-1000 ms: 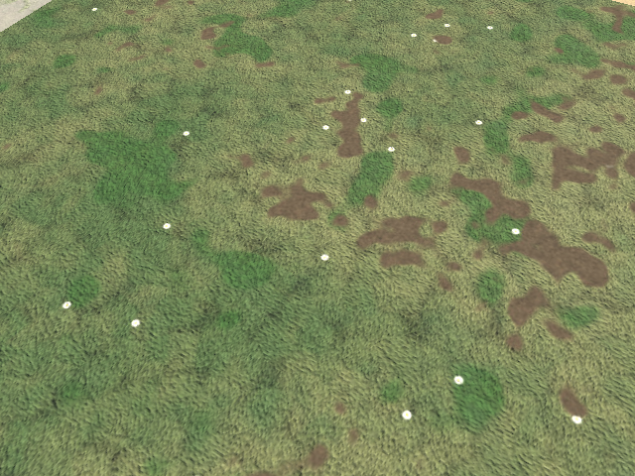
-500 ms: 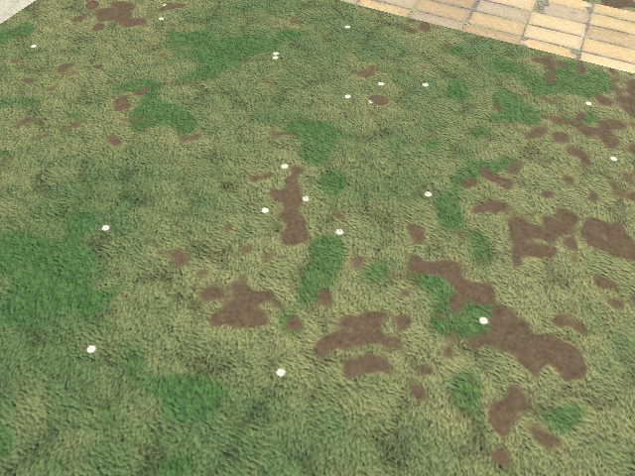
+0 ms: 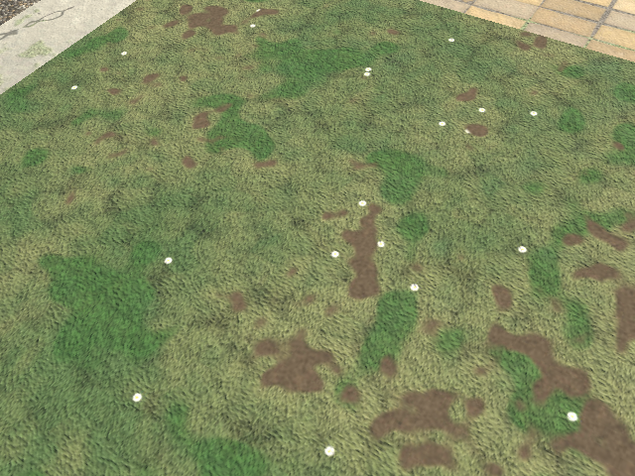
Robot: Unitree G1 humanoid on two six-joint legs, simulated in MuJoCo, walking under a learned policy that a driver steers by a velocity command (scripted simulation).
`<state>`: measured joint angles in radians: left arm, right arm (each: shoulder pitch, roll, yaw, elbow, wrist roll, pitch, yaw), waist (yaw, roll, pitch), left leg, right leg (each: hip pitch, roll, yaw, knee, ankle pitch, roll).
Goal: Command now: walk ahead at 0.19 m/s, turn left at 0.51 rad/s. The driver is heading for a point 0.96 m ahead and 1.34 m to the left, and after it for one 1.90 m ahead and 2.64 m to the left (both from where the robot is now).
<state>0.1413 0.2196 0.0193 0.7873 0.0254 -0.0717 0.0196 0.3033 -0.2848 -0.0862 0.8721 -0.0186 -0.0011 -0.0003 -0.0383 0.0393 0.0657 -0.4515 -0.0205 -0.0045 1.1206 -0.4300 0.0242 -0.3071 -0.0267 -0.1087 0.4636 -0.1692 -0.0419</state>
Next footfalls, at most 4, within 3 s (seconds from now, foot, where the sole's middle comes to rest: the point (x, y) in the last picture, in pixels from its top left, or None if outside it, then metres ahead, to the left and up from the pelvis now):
0.32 left None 0.11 0.12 -0.78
0.78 right None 0.14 -0.07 -0.78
1.24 left None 0.00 0.11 -0.78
1.68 right None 0.36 0.29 -0.78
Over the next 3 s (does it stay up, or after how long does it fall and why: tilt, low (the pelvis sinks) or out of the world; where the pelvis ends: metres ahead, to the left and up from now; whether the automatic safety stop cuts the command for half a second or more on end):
stays up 0.51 0.83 0.01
